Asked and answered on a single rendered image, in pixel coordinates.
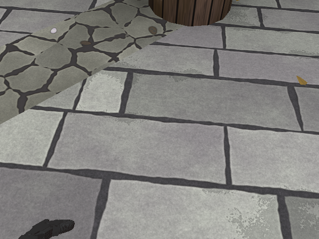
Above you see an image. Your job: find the left robot hand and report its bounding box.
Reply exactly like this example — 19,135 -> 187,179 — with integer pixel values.
18,219 -> 75,239

